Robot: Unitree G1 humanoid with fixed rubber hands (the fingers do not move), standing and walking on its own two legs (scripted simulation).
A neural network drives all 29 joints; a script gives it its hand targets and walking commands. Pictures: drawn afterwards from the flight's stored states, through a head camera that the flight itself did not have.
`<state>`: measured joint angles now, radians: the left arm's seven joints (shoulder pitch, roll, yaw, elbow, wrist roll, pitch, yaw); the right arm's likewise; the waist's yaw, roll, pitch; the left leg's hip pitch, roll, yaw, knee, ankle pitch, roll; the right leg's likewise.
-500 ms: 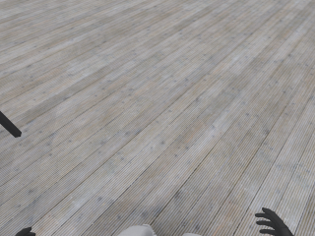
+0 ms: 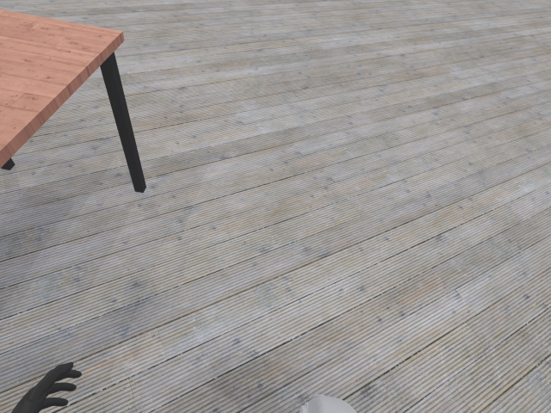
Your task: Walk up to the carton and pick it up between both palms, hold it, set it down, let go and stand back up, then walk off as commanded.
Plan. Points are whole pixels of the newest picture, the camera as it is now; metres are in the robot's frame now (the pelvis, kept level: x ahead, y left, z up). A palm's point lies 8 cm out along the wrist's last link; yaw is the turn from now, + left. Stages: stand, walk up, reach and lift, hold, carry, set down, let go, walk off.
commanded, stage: walk up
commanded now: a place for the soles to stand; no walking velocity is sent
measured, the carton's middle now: out of the picture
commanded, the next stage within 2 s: none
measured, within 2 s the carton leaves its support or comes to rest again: neither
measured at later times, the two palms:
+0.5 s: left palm out of the picture +0.13 +0.35 -0.07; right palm (401, 294) +0.34 -0.25 -0.09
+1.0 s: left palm out of the picture +0.18 +0.40 -0.10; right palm (332, 214) +0.52 -0.14 -0.08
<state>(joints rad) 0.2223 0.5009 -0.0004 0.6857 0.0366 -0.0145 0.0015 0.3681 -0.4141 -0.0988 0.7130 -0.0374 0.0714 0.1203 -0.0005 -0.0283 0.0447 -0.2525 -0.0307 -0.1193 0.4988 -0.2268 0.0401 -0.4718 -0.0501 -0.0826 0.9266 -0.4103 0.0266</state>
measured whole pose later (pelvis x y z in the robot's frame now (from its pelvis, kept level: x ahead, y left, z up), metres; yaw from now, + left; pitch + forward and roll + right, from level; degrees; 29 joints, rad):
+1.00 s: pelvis +0.28 +0.09 -0.01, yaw +38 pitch -4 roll +0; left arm 0.26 0.47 0.00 0.68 0.02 -0.05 -0.05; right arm 0.37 -0.42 -0.07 0.71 0.00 -0.01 0.04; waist 0.00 -0.06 0.12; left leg -0.25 -0.04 -0.18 0.58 -0.27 0.02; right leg -0.45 -0.05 0.01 0.95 -0.47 0.00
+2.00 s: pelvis +0.41 +0.06 -0.02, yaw +70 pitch -3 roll +0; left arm 0.32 0.45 0.00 0.68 0.03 -0.04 0.01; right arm 0.26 -0.43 -0.07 0.71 -0.03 0.04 0.04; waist 0.00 0.03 0.09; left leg -0.46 -0.09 -0.11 0.90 -0.35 0.04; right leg -0.29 -0.06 -0.11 0.67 -0.33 -0.02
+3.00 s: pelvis +0.41 +0.09 -0.03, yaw +87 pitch -1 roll +1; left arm 0.30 0.44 0.00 0.68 0.03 0.00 -0.01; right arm 0.31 -0.43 -0.04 0.71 0.00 -0.03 -0.02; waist 0.00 0.00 0.08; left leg -0.37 -0.07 -0.11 0.74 -0.39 0.01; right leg -0.36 -0.10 -0.12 0.75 -0.36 -0.01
